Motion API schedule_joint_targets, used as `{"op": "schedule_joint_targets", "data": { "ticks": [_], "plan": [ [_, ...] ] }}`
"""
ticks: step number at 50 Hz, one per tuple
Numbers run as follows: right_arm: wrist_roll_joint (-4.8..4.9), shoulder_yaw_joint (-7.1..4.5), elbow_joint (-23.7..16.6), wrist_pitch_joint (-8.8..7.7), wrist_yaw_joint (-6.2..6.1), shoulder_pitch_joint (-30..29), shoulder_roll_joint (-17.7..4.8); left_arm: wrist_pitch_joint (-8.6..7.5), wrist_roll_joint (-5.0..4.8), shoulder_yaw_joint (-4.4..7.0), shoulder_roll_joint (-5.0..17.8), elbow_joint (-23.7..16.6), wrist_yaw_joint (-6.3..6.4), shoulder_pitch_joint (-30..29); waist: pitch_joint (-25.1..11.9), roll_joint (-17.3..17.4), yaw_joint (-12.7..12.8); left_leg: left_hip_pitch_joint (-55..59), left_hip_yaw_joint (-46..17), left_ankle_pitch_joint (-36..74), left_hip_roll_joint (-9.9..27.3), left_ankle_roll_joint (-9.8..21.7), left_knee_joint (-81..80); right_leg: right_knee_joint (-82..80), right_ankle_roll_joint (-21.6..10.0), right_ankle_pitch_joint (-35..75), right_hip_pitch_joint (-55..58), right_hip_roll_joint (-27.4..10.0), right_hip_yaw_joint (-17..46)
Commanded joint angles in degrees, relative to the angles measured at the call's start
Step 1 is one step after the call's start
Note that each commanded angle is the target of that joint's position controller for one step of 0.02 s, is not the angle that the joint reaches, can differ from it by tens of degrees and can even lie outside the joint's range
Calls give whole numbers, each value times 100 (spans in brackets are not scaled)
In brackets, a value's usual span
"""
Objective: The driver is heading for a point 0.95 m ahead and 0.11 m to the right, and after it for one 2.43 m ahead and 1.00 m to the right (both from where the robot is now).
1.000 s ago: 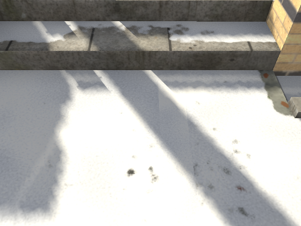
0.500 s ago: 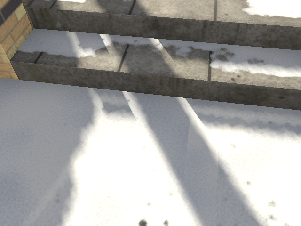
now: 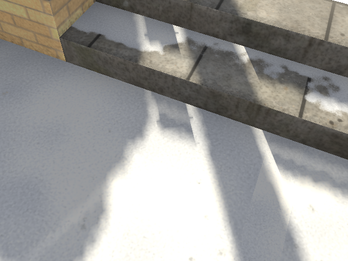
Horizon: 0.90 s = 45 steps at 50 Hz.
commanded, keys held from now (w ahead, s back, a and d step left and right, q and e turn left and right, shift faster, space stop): no key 0.58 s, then w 0.42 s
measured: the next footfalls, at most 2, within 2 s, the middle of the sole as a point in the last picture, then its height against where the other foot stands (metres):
right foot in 0.22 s outside the picture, level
right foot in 1.30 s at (208, 236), level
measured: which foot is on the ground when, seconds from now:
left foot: down 0.00-1.00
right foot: up 0.00-0.20, down 0.22-0.84, up 0.86-1.00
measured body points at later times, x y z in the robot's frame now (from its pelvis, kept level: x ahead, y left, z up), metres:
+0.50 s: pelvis +0.05 -0.05 +0.00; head +0.07 -0.05 +0.45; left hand +0.14 +0.21 -0.13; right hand +0.20 -0.30 -0.12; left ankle +0.08 +0.06 -0.74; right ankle +0.04 -0.17 -0.74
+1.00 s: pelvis +0.17 -0.02 +0.01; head +0.18 +0.00 +0.46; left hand +0.26 +0.26 -0.12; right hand +0.20 -0.28 -0.12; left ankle +0.10 +0.07 -0.74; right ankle +0.15 -0.17 -0.65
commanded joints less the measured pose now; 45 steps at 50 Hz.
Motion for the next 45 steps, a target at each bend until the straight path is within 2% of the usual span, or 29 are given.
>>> {"op": "schedule_joint_targets", "data": {
  "ticks": [1, 4, 7, 9, 10, 11, 12, 13, 14, 15, 16, 17, 19, 23, 27, 29, 30, 32, 33, 35, 36, 37, 38, 40, 41, 42, 43, 44, 45],
  "plan": [
    [-14, -181, -386, -20, -102, -41, -815, 41, -15, 85, 380, -121, 57, 511, -1198, 739, 121, 820, -1392, 202, 1431, 888, -794, -427, 113, 325, 418, -54, -53],
    [-61, -129, -378, 19, -105, -116, -758, 29, -38, 76, 396, -150, 37, 415, -998, 897, 36, 616, -1467, -681, 1387, 822, -896, -997, 117, 386, 715, -66, -102],
    [-81, -62, -322, 51, -78, -71, -669, -51, -62, 62, 399, -132, -28, 475, -924, 926, -13, 727, -1614, -726, 1442, 780, -753, -1669, 41, 252, 1075, -16, -187],
    [-28, 14, -290, 86, -73, -125, -553, -113, -59, 42, 308, -30, -108, 738, -893, 849, 171, 710, -1587, -613, 1347, 601, -493, -2774, -114, 750, 1665, 91, -351],
    [7, 49, -226, 93, -76, 13, -484, -139, -14, 34, 316, 21, -156, 859, -848, 750, 236, 601, -1501, -634, 1199, 392, -370, -3453, -245, 1280, 2075, 79, -350],
    [-19, 86, -185, 64, -76, 202, -384, -161, 94, 62, 573, 9, -178, 939, -826, 380, 157, 337, -1269, -784, 952, 94, 4, -3669, -453, 1721, 2438, -439, 147],
    [-62, 87, -219, 7, -35, 503, -274, -151, 141, 152, 1043, -36, -161, 729, -759, -699, -280, 31, -520, -1334, 294, -186, 528, -3681, -899, 2420, 2422, -1132, 855],
    [-95, 62, -295, -27, -21, 159, -374, -150, 153, 77, 677, -21, -181, 571, -632, -1117, -166, 308, -224, -1495, 258, -354, 538, -3947, -1256, 1851, 1796, -1356, 1186],
    [-98, 33, -301, -32, -11, -30, -480, -179, 135, 7, 440, -94, -195, 365, -545, -962, -129, 604, -243, -1179, 349, -384, 489, -3985, -1132, 1395, 1649, -1131, 1020],
    [-98, 32, -290, -5, -13, -189, -414, -203, 101, 17, 456, -58, -199, 430, -555, -873, -38, 768, -220, -835, 348, -378, 413, -3911, -899, 1079, 1648, -872, 781],
    [-109, 29, -282, 47, -13, -235, -389, -235, 66, 24, 525, -33, -204, 532, -501, -841, 34, 903, -265, -606, 379, -364, 374, -3897, -768, 862, 1576, -741, 637],
    [-110, 32, -273, 86, -4, -179, -356, -263, 64, 4, 496, 2, -194, 568, -454, -803, 9, 1050, -338, -429, 469, -335, 300, -3879, -692, 710, 1479, -680, 555],
    [-54, 22, -188, 93, 6, -62, -362, -268, 57, -24, 445, 34, -180, 711, -367, -460, 48, 1104, -409, -285, 516, -229, 281, -3748, -532, 572, 1454, -418, 233],
    [-49, 18, -73, 24, -3, -63, -322, -246, 12, -42, 413, 63, -139, 866, -433, 60, 178, 1051, -518, 180, 594, -207, 245, -3390, -510, 971, 1715, -235, 11],
    [-24, 18, 40, -6, -21, -24, -306, -200, 12, -68, 343, 101, -150, 891, -537, 270, 220, 1110, -576, 424, 640, -197, 271, -3230, -502, 1240, 1875, -139, -95],
    [-18, 17, 100, -5, -36, -6, -314, -184, 11, -79, 318, 130, -166, 871, -536, 283, 216, 1147, -596, 482, 658, -195, 281, -3215, -492, 1290, 1896, -111, -120],
    [-14, 29, 193, 4, -42, 105, -269, -172, 12, -89, 271, 207, -181, 981, -643, 268, 227, 1197, -536, -88, 598, -186, 268, -3288, -507, 739, 1933, -68, -160],
    [63, -13, 259, 13, -59, 177, -372, -147, -58, -51, 386, 246, -188, 996, -298, 54, 199, 839, -333, -2120, 373, -112, 414, -3428, -727, -872, 1661, -46, -45],
    [96, -13, 241, -30, -62, 168, -382, -166, -95, -50, 405, 229, -179, 1020, -14, -71, 207, 464, -285, -2796, 336, -79, 472, -3586, -906, -1497, 1580, -177, 205],
    [164, 20, 145, -236, -29, -42, -265, -285, -153, -11, 563, 261, -160, 1296, 379, -373, 329, -335, -73, -2677, 306, -77, 938, -4068, -1315, -2069, 1918, -745, 1099],
    [189, 40, 97, -356, 8, -166, -162, -345, -163, 51, 746, 308, -156, 1395, 470, -699, 331, -610, 229, -2087, 276, -127, 1395, -4402, -1567, -2069, 2169, -1238, 1753],
    [197, 40, 45, -449, 39, -304, -179, -379, -170, 92, 854, 319, -157, 1371, 623, -801, 322, -826, 300, -1788, 421, -114, 1487, -4514, -1744, -1700, 2265, -1600, 2159],
    [181, 34, 43, -517, 70, -329, -200, -400, -175, 97, 833, 310, -171, 1360, 585, -751, 304, -727, 283, -1748, 501, -69, 1389, -4450, -1755, -1127, 2297, -1650, 2146],
    [190, -4, 292, -568, 127, 244, -204, -383, -204, 78, 741, 218, -239, 1044, 257, -729, -43, 560, 409, -1514, 441, 31, 604, -4122, -1439, -134, 1904, -1268, 1391],
    [195, -88, 548, -559, 130, 863, -346, -367, -198, 48, 632, 131, -257, 780, 39, -613, -328, 1674, 213, -1181, 452, 92, 330, -3680, -1166, 399, 1325, -876, 842],
    [179, -256, 715, -572, 109, 1510, -850, -426, -196, -46, 330, -72, -253, 491, -107, 407, -554, 2540, -1234, -1543, 1147, 490, -358, -2057, -693, 1208, 492, -34, -154],
    [151, -371, 816, -576, 159, 2120, -1292, -546, -175, -56, 276, -238, -223, 479, -418, 1709, -714, 3547, -3394, -1186, 2277, 1194, -1151, -210, -389, 39, -681, 491, -452],
    [77, -202, 771, -606, 177, 1932, -846, -610, -220, 14, 519, -238, -234, 515, -341, 1231, -506, 3649, -3637, -695, 2550, 1298, -1133, 732, -469, -868, -1362, 326, 66],
    [47, -117, 682, -616, 179, 1641, -588, -634, -293, 22, 520, -182, -284, 650, -195, 821, -301, 3538, -3030, -393, 2441, 1143, -1029, 1048, -629, -564, -1541, 67, 189]
  ]
}}
Keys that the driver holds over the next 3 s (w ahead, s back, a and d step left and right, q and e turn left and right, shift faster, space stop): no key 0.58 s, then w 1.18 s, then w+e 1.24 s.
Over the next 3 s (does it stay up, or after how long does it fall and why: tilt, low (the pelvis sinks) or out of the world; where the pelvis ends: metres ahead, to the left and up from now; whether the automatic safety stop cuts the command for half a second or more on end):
stays up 1.21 -0.12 0.09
